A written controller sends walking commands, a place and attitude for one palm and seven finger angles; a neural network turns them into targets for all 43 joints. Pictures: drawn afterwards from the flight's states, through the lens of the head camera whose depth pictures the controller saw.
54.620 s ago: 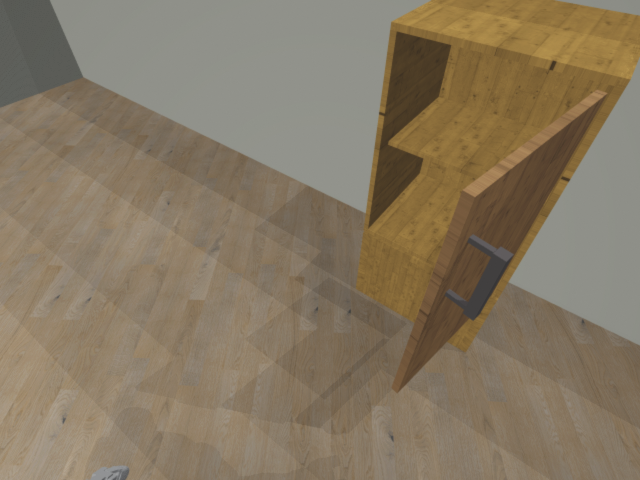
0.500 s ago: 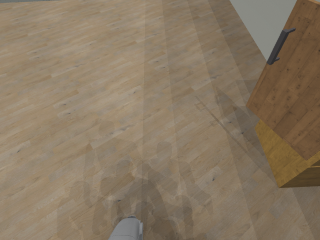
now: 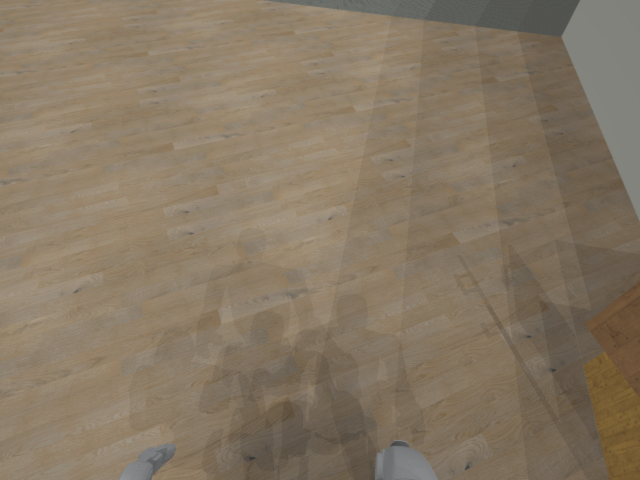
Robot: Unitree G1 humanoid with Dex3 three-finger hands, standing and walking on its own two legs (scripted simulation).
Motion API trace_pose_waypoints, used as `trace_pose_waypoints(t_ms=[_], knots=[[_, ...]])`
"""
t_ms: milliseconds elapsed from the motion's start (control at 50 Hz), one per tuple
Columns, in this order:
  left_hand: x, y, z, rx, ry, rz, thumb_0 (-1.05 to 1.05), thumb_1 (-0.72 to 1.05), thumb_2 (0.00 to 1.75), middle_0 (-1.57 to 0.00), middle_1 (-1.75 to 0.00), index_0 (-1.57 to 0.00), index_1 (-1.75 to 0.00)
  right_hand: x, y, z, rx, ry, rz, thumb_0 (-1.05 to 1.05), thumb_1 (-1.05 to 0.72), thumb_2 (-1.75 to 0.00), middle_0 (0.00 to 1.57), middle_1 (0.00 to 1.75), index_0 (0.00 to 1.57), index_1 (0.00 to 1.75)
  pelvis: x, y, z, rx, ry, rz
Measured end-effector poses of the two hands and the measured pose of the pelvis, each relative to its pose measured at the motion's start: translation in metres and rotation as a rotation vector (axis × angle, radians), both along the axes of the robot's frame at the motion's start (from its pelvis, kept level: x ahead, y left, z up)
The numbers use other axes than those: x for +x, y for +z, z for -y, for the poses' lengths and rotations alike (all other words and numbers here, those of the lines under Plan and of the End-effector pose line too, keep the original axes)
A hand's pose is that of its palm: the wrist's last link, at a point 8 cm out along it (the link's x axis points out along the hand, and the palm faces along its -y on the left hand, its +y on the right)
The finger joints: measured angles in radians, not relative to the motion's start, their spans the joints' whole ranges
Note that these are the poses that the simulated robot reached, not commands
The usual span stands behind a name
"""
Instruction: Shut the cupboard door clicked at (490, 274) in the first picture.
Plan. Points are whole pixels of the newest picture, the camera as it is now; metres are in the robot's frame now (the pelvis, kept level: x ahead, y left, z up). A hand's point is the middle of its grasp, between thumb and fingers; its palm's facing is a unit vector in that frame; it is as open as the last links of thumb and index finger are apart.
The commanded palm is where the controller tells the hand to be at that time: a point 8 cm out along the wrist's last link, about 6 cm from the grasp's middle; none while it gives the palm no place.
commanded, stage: turn to face it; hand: left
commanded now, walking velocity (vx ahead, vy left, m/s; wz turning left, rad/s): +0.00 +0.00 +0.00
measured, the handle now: out of the picture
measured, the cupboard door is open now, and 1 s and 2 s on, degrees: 26 26 26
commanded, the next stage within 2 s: none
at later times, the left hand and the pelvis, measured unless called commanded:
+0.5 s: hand (212, 443) +0.19 +0.17 -0.18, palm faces -0.07 -0.98 -0.21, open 7.3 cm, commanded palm none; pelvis +0.14 -0.02 -0.01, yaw -9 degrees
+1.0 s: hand (269, 332) +0.37 +0.10 -0.16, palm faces -0.45 -0.85 -0.28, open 7.4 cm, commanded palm none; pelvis +0.17 -0.04 -0.02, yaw -28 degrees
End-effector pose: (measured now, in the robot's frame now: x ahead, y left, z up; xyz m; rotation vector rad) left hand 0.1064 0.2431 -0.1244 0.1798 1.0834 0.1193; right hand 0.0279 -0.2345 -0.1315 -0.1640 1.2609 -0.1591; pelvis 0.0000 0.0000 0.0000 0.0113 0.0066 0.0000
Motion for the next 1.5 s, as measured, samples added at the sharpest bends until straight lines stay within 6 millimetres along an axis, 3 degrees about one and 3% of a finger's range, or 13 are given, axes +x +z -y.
trace_pose_waypoints(t_ms=[100,160,280,440,560,660,780,960,1040,1140,1280,1400,1500], knots=[[0.073,0.003,0.027,0.008,-0.040,0.057,0.00,0.91,0.90,-0.20,-0.30,-0.20,-0.29,0.004,-0.013,0.013,0.022,-0.054,-0.106,0.01,-0.90,-0.90,0.20,0.30,0.20,0.30,0.048,-0.006,0.020,0.012,0.007,-0.004],[0.100,-0.005,0.044,0.021,-0.054,0.060,0.00,0.91,0.90,-0.20,-0.30,-0.20,-0.29,0.014,-0.029,0.026,0.033,-0.085,-0.159,0.01,-0.90,-0.90,0.20,0.30,0.20,0.30,0.078,-0.017,0.033,0.005,-0.010,0.000],[0.090,-0.011,0.067,-0.002,-0.032,-0.086,0.00,0.91,0.90,-0.20,-0.30,-0.20,-0.29,0.062,-0.020,0.041,0.018,-0.106,-0.147,0.01,-0.91,-0.90,0.20,0.30,0.20,0.29,0.108,-0.006,0.042,0.002,-0.042,0.008],[0.080,-0.016,0.040,0.024,-0.017,-0.231,-0.01,0.93,0.90,-0.21,-0.30,-0.20,-0.29,0.141,-0.005,0.038,-0.009,-0.106,0.004,0.01,-0.91,-0.90,0.20,0.30,0.20,0.29,0.132,-0.001,0.032,-0.013,-0.114,-0.016],[0.103,-0.034,0.015,0.001,-0.047,-0.256,0.00,0.92,0.90,-0.20,-0.30,-0.20,-0.29,0.174,0.003,0.020,-0.056,-0.131,0.120,0.00,-0.91,-0.90,0.20,0.30,0.20,0.29,0.150,-0.011,0.009,-0.032,-0.186,-0.011],[0.147,-0.024,0.007,-0.001,-0.126,-0.213,0.01,0.91,0.90,-0.20,-0.30,-0.20,-0.29,0.166,0.017,0.012,-0.075,-0.170,0.118,0.00,-0.90,-0.90,0.20,0.30,0.20,0.30,0.159,-0.001,0.002,-0.045,-0.256,-0.005],[0.200,-0.012,0.015,0.022,-0.230,-0.153,0.01,0.91,0.90,-0.20,-0.30,-0.20,-0.29,0.138,0.018,0.015,-0.077,-0.273,0.083,0.01,-0.90,-0.90,0.21,0.30,0.21,0.30,0.166,0.004,0.003,-0.045,-0.340,-0.010],[0.268,-0.004,0.080,0.078,-0.451,-0.054,0.01,0.91,0.90,-0.20,-0.30,-0.20,-0.29,0.060,-0.017,0.039,-0.032,-0.485,-0.010,0.01,-0.90,-0.90,0.21,0.30,0.21,0.30,0.168,-0.014,0.031,-0.015,-0.471,-0.002],[0.275,0.000,0.107,0.094,-0.502,-0.017,0.00,0.91,0.90,-0.20,-0.30,-0.20,-0.29,0.036,-0.028,0.051,-0.025,-0.546,-0.074,0.01,-0.90,-0.90,0.20,0.30,0.20,0.30,0.166,-0.017,0.039,-0.020,-0.509,-0.003],[0.272,0.003,0.122,0.092,-0.542,-0.062,0.00,0.90,0.90,-0.20,-0.30,-0.20,-0.29,0.039,-0.013,0.058,-0.034,-0.579,-0.049,0.01,-0.91,-0.90,0.20,0.30,0.20,0.29,0.169,-0.006,0.043,-0.003,-0.559,-0.013],[0.277,-0.010,0.126,0.055,-0.596,-0.120,0.01,0.90,0.90,-0.21,-0.30,-0.20,-0.30,0.065,0.003,0.059,-0.074,-0.613,0.024,0.01,-0.91,-0.90,0.20,0.30,0.20,0.29,0.183,-0.004,0.038,-0.007,-0.629,-0.025],[0.303,-0.033,0.112,0.035,-0.626,-0.164,0.01,0.90,0.90,-0.21,-0.30,-0.20,-0.30,0.092,0.010,0.044,-0.134,-0.645,0.091,0.01,-0.91,-0.90,0.20,0.30,0.20,0.30,0.206,-0.013,0.021,-0.020,-0.702,-0.033],[0.332,-0.026,0.111,0.043,-0.691,-0.174,0.01,0.90,0.90,-0.20,-0.30,-0.20,-0.29,0.088,0.024,0.018,-0.141,-0.680,0.077,0.01,-0.90,-0.90,0.20,0.30,0.20,0.30,0.216,-0.003,0.015,-0.045,-0.771,-0.033]])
